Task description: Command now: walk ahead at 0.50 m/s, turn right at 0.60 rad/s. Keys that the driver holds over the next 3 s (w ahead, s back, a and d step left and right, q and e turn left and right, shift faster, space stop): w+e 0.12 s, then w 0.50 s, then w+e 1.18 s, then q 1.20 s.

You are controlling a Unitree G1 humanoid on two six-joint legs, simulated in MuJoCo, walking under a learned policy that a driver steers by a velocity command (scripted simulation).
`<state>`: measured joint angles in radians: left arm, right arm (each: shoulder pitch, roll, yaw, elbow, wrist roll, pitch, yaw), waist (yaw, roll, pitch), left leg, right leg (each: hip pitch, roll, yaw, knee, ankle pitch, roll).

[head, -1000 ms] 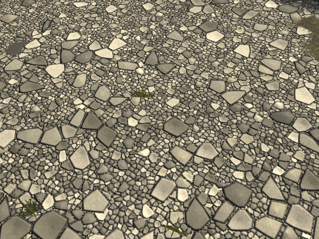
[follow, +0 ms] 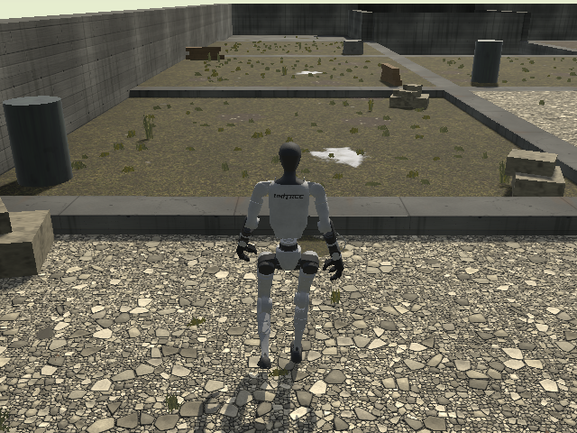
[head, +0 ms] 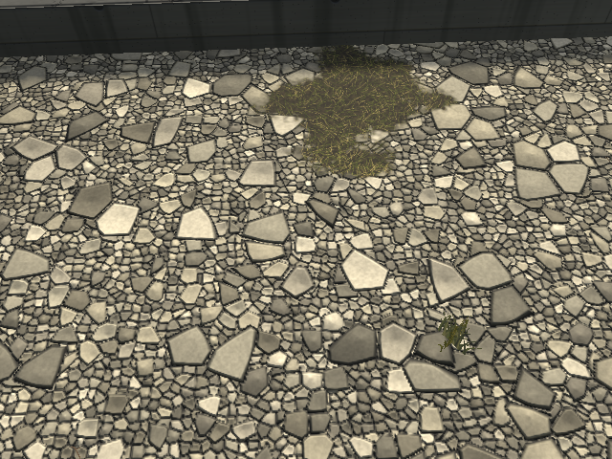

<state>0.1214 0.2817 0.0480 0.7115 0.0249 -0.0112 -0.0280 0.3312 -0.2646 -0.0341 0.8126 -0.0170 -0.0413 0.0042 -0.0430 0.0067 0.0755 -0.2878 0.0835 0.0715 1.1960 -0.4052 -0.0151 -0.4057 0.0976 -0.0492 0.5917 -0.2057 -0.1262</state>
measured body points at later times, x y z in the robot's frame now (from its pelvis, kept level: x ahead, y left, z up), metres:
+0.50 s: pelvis +0.30 +0.03 +0.00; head +0.33 +0.03 +0.45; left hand +0.32 +0.30 -0.14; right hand +0.44 -0.25 -0.09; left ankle +0.40 +0.09 -0.72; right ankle +0.09 -0.05 -0.67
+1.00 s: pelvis +0.56 -0.05 +0.00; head +0.60 -0.07 +0.44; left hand +0.83 +0.11 -0.10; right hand +0.44 -0.28 -0.15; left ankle +0.41 +0.09 -0.71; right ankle +0.64 -0.14 -0.72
